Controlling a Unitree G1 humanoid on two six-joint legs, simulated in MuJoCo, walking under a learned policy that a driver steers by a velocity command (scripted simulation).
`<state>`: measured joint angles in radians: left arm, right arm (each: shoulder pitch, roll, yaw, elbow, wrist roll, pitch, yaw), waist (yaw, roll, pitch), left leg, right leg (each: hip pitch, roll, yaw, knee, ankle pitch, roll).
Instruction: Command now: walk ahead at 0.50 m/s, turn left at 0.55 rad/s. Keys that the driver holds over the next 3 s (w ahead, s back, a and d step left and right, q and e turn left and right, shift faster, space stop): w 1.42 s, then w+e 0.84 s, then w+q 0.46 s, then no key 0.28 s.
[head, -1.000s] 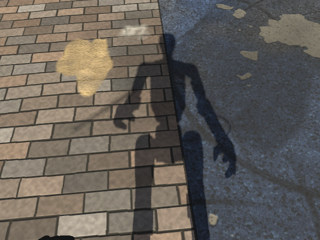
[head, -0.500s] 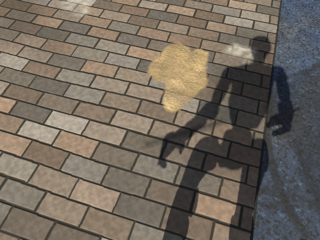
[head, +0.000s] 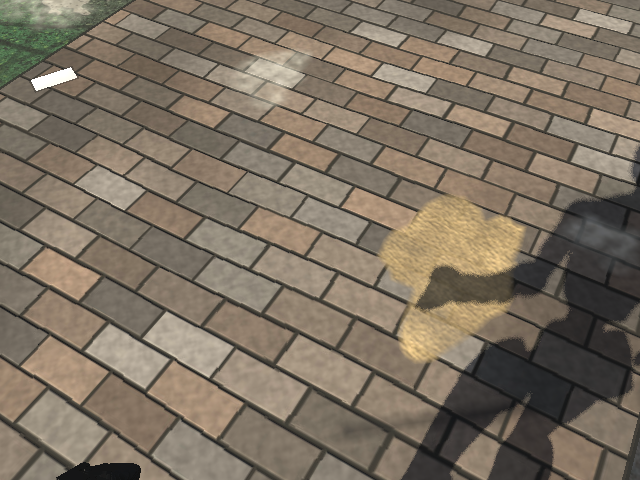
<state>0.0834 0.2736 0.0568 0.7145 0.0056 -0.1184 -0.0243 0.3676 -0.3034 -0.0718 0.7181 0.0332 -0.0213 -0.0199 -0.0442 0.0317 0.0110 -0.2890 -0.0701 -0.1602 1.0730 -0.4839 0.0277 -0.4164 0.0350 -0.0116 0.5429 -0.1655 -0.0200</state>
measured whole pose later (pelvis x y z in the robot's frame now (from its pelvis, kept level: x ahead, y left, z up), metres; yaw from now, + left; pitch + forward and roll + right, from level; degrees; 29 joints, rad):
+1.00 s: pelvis +0.55 +0.04 +0.00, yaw +6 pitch +2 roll +1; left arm 0.08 0.28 0.04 0.77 -0.01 -0.09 -0.05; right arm 0.36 -0.30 -0.06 0.85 0.02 -0.05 0.00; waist -0.04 0.01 0.03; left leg -0.19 -0.01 -0.05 0.96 -0.50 0.02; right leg -0.47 0.01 -0.04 0.57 -0.15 -0.06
